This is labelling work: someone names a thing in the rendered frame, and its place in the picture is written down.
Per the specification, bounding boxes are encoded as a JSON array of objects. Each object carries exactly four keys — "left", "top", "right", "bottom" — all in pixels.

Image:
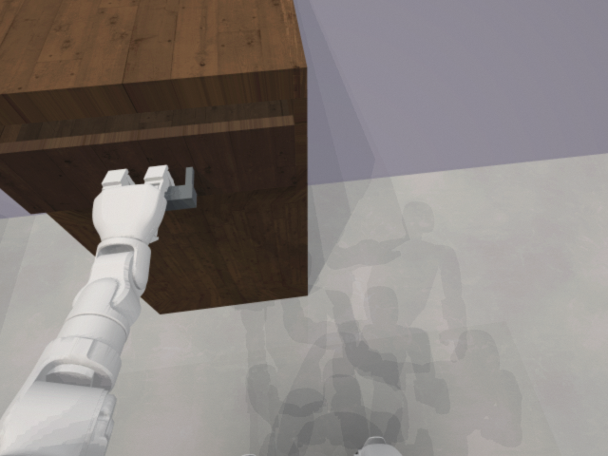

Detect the right robot shin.
[{"left": 362, "top": 437, "right": 386, "bottom": 448}]

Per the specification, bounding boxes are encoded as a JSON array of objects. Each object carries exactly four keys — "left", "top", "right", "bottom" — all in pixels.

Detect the cabinet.
[{"left": 0, "top": 0, "right": 308, "bottom": 314}]

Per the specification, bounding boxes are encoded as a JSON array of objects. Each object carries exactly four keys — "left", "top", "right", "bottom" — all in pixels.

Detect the robot left forearm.
[{"left": 0, "top": 237, "right": 151, "bottom": 445}]

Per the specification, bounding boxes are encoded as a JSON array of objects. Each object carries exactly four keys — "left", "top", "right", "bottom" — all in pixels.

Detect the left robot hand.
[{"left": 92, "top": 165, "right": 175, "bottom": 245}]

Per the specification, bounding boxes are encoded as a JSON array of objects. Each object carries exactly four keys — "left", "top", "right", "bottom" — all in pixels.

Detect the handle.
[{"left": 164, "top": 167, "right": 197, "bottom": 211}]

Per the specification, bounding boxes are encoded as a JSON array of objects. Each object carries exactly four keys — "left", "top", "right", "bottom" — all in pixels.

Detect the robot left upper arm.
[{"left": 0, "top": 381, "right": 117, "bottom": 456}]

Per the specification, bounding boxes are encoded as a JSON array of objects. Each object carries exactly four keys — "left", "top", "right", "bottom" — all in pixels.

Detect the drawer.
[{"left": 0, "top": 100, "right": 297, "bottom": 214}]

